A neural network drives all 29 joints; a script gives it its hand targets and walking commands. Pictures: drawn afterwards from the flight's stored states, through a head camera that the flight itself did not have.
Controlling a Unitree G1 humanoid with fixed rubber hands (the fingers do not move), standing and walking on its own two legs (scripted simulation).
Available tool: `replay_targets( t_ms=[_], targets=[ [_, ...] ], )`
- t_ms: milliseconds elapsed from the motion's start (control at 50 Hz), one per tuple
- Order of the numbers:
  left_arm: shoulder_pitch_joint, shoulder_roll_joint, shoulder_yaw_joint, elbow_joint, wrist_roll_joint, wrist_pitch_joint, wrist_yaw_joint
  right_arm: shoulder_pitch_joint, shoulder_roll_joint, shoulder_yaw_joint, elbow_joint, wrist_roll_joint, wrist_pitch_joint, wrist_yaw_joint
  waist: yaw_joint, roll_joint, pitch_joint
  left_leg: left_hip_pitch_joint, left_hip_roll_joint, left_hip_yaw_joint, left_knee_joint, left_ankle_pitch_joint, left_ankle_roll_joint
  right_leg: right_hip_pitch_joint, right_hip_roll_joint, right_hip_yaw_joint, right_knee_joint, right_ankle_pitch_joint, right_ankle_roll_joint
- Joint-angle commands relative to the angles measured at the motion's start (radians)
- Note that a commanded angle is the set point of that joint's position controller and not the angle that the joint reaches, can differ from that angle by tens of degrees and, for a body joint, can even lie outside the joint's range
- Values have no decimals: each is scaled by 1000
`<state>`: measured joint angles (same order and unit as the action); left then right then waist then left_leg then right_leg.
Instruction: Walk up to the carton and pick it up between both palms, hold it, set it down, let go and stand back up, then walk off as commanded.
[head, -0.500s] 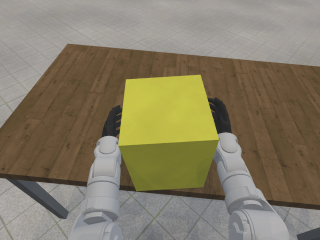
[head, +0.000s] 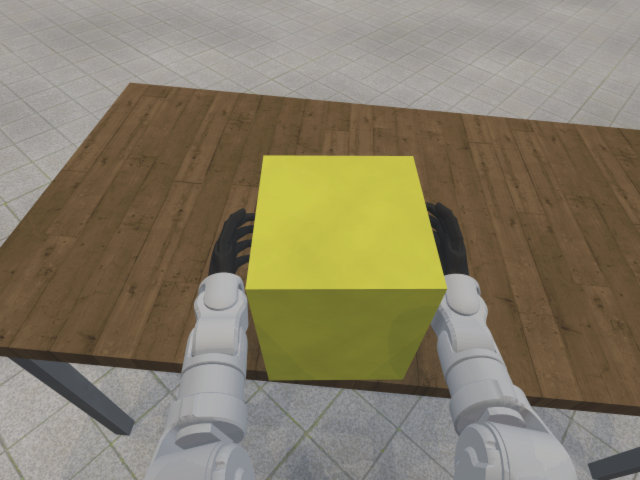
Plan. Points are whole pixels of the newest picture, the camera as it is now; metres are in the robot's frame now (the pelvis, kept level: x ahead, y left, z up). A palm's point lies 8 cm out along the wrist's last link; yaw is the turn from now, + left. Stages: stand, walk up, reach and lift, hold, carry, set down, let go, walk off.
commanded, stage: set down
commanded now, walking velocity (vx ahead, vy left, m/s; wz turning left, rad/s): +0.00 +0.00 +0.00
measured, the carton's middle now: (337, 274) +0.38 -0.02 +0.03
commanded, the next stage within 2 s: none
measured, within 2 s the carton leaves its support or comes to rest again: rests again in 0.74 s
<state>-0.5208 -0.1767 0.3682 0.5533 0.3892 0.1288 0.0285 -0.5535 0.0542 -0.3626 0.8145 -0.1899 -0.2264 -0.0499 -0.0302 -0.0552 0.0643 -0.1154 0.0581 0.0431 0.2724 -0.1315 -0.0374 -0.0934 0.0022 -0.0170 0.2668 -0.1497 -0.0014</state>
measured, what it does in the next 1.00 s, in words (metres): stands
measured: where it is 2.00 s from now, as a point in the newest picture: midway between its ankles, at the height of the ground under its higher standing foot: outside the picture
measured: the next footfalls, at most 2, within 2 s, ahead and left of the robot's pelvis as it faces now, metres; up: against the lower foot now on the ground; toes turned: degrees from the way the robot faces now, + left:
none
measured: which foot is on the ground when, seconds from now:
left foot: down 0.00-1.00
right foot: down 0.00-1.00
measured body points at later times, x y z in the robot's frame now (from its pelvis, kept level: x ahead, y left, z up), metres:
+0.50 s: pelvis +0.00 +0.00 +0.00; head +0.04 +0.02 +0.45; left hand +0.39 +0.12 +0.05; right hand +0.38 -0.18 +0.06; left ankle +0.01 +0.14 -0.75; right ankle +0.00 -0.12 -0.75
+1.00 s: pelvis +0.00 +0.01 -0.01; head +0.06 +0.01 +0.44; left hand +0.40 +0.15 +0.02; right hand +0.41 -0.16 +0.03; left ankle +0.01 +0.14 -0.75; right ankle +0.00 -0.12 -0.75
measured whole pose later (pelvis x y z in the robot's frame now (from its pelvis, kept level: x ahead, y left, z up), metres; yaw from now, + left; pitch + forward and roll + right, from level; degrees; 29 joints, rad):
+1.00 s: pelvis +0.00 +0.01 -0.01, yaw -3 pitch +10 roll -1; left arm -0.58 0.01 0.12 0.87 0.03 -0.12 0.17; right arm -0.66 -0.16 0.04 1.04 0.21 -0.26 -0.11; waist 0.05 0.00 -0.07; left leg -0.40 0.09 0.08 0.42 -0.20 -0.03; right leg -0.36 0.03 0.01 0.35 -0.16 0.00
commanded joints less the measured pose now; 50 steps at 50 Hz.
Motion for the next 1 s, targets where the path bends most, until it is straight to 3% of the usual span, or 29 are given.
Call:
replay_targets(
  t_ms=[0, 60, 100, 160, 180, 200, 280, 400, 420, 500, 520, 540, 580, 600, 620, 640, 660, 680, 740, 780, 860, 940, 960, 980],
  targets=[
    [-428, -435, -310, -20, -5, -51, -101, -442, 460, 314, -39, -62, -23, 113, 32, 26, -337, 81, -58, 84, -27, 106, 22, 107, 28, -78, -3, 262, 52],
    [-410, -437, -301, -3, 3, -53, -101, -458, 476, 324, -63, -61, -38, 115, 54, 29, -344, 48, -63, 94, -22, 102, 30, 132, 23, -70, 14, 308, 53],
    [-407, -428, -289, -5, 2, -57, -101, -458, 466, 326, -73, -53, -39, 118, 57, 34, -369, 52, -62, 93, -23, 106, 28, 136, 22, -67, 13, 311, 53],
    [-392, -418, -269, 15, 12, -66, -101, -425, 460, 321, -53, -74, -40, 116, 60, -3, -334, 31, -62, 98, -31, 93, 40, 148, 22, -66, 11, 308, 59],
    [-396, -428, -280, 8, 6, -74, -101, -440, 453, 307, -55, -75, -45, 117, 44, 0, -359, 42, -59, 93, -29, 97, 37, 129, 27, -74, 11, 296, 53],
    [-407, -429, -282, 11, 8, -75, -101, -430, 458, 308, -52, -82, -47, 119, 50, 24, -346, 43, -59, 95, -32, 86, 36, 114, 23, -72, 6, 267, 52],
    [-365, -400, -237, 56, 30, -78, -99, -405, 437, 281, -27, -97, -49, 119, 57, -1, -306, 31, -59, 102, -30, 88, 40, 117, 23, -69, 1, 270, 55],
    [-338, -369, -223, 42, 37, -87, -97, -370, 386, 262, 4, -97, -52, 114, 55, 16, -297, 42, -57, 106, -29, 114, 34, 108, 23, -67, 4, 282, 50],
    [-334, -369, -214, 41, 36, -89, -95, -375, 395, 257, -5, -88, -55, 115, 67, 19, -302, 32, -57, 112, -29, 108, 38, 112, 22, -59, 3, 267, 50],
    [-351, -306, -178, 59, 47, -100, -79, -370, 346, 205, 22, -110, -54, 106, 65, 28, -279, 30, -56, 110, -34, 85, 44, 86, 21, -63, -10, 198, 46],
    [-333, -302, -188, 46, 40, -105, -69, -362, 329, 201, 19, -105, -58, 100, 52, 31, -267, 45, -56, 105, -30, 100, 41, 72, 25, -69, -12, 205, 44],
    [-342, -257, -172, 69, 43, -108, -63, -360, 289, 203, 21, -101, -60, 99, 69, 31, -283, 41, -55, 108, -29, 107, 42, 68, 25, -66, -10, 207, 46],
    [-343, -218, -149, 44, 32, -119, -44, -347, 255, 176, 35, -88, -54, 85, 61, 37, -282, 40, -56, 105, -26, 97, 46, 57, 21, -62, -12, 183, 43],
    [-335, -168, -142, 39, 15, -125, -33, -325, 193, 177, 42, -72, -54, 78, 57, 36, -276, 50, -53, 103, -25, 98, 42, 54, 21, -64, -12, 179, 42],
    [-335, -111, -118, 53, 6, -131, -16, -346, 140, 190, 29, -50, -55, 65, 83, 29, -279, 39, -57, 107, -27, 94, 48, 58, 22, -57, -14, 166, 43],
    [-333, -60, -125, 36, -21, -139, 4, -322, 67, 180, 45, -21, -52, 55, 67, 42, -301, 49, -54, 98, -19, 106, 43, 42, 28, -62, -11, 167, 37],
    [-335, 19, -111, 34, -49, -148, 33, -330, -10, 189, 49, 29, -54, 32, 83, 45, -311, 45, -55, 104, -9, 119, 45, 42, 25, -49, -9, 175, 35],
    [-360, 33, -109, 33, -72, -154, 48, -353, -25, 209, 51, 59, -47, 20, 77, 36, -323, 23, -59, 96, 0, 112, 47, 41, 25, -47, 0, 182, 35],
    [-428, 122, -163, 56, -181, -176, 116, -449, -172, 269, 83, 202, -35, -17, 79, 67, -441, 14, -57, 81, 44, 122, 38, -24, 46, -25, 18, 171, 22],
    [-422, 150, -219, 79, -251, -200, 148, -446, -188, 331, 103, 286, -38, -32, 96, 74, -539, 13, -57, 72, 90, 162, 22, -47, 61, -9, 39, 193, 18],
    [-398, 195, -261, 127, -335, -257, 159, -448, -258, 384, 82, 369, -53, -51, 85, 61, -708, -24, -57, 53, 169, 282, -2, -32, 72, 12, 107, 376, 19],
    [-385, 237, -253, 176, -364, -287, 143, -443, -328, 405, 80, 408, -57, -67, 87, 43, -694, -61, -47, 42, 174, 317, -22, -13, 80, 17, 128, 464, 30],
    [-400, 242, -262, 171, -365, -292, 137, -447, -352, 389, 96, 404, -66, -69, 65, 56, -706, -52, -50, 42, 182, 328, -30, -20, 86, 12, 133, 467, 34],
    [-383, 246, -258, 205, -373, -298, 135, -447, -355, 405, 105, 421, -71, -68, 81, 41, -675, -50, -46, 37, 183, 341, -31, -21, 90, 11, 134, 463, 32]
  ],
)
